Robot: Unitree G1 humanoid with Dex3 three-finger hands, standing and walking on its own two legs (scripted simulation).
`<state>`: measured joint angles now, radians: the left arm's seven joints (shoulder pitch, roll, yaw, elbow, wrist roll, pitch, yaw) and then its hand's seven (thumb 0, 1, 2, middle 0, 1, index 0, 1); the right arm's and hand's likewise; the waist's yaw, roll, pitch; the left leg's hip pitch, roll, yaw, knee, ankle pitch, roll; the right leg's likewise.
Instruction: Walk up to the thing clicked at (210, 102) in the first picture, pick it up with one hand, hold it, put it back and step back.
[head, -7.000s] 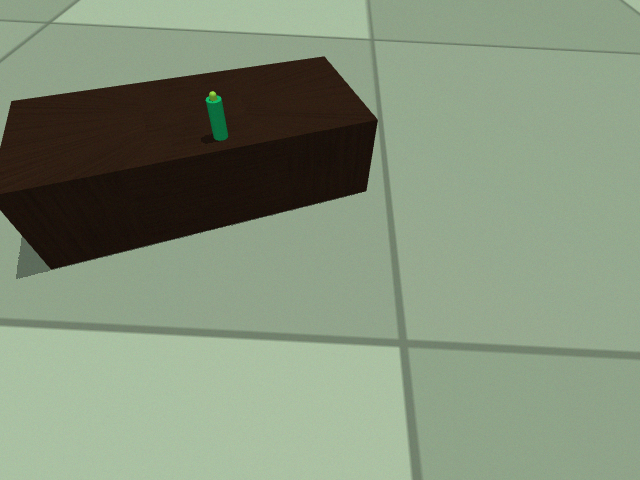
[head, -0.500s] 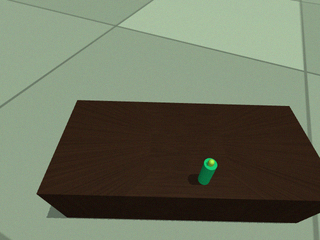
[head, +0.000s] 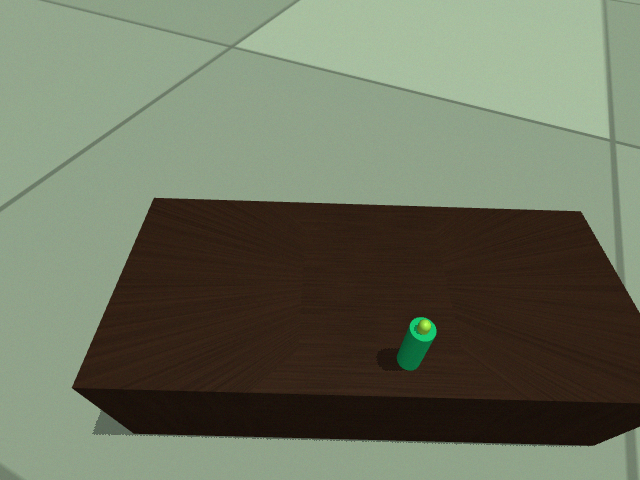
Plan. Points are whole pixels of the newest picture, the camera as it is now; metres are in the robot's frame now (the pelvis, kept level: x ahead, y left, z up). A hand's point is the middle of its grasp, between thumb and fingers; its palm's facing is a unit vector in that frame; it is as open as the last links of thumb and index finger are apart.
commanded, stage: stand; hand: right
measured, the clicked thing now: (416, 342) +0.42 -0.21 -0.30
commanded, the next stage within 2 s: go down in 0.08 s
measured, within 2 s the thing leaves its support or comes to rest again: neither
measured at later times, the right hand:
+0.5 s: hand (509, 475) +0.16 -0.26 -0.15, palm faces +0.05 +0.94 -0.34, open 13.0 cm
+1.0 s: hand out of the picture +0.15 -0.28 -0.14, palm faces +0.10 +0.94 -0.32, open 17.5 cm
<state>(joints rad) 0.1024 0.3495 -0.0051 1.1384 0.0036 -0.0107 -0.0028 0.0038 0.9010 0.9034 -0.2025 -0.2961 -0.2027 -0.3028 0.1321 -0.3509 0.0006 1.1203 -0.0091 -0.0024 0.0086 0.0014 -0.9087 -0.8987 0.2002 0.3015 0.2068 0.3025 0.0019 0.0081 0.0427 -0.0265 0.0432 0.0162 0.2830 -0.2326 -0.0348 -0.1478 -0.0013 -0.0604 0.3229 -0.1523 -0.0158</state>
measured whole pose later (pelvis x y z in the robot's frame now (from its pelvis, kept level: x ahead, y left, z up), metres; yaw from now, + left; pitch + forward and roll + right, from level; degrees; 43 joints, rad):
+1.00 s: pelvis +0.00 +0.01 -0.04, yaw -1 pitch +9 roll +1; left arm 0.24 0.26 0.00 0.65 -0.02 -0.11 0.12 0.01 0.89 0.91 -0.20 -0.30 -0.20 -0.31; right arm 0.19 -0.41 -0.26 0.59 -0.02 0.22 0.17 -0.01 0.54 -0.07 0.03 0.06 0.04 0.06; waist 0.02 -0.01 -0.06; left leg -0.43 0.01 0.05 0.73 -0.45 -0.01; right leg -0.58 -0.04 -0.01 0.78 -0.36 0.01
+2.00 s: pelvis -0.02 +0.01 -0.06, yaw -1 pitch +12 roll +3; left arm 0.32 0.30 -0.03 0.67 0.00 -0.15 0.14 0.01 0.89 0.91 -0.20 -0.30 -0.20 -0.30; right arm -0.27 -0.67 -0.54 0.93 0.07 -0.04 0.46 -0.02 0.59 -0.08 0.02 0.06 0.04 0.06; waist 0.05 0.00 -0.06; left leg -0.60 0.00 0.06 0.85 -0.47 -0.01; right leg -0.75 -0.06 0.01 0.90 -0.37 0.00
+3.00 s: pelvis -0.01 +0.00 -0.06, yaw +0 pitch +17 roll +4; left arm 0.33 0.32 -0.07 0.68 0.01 -0.11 0.10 0.01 0.89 0.92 -0.20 -0.30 -0.20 -0.30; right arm -0.48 -0.83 -0.64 1.17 0.09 -0.21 0.55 -0.02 0.52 -0.09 0.03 0.06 0.04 0.06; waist 0.08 0.01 -0.08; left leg -0.68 -0.01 0.06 0.85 -0.47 -0.02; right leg -0.85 -0.06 0.01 0.94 -0.39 -0.01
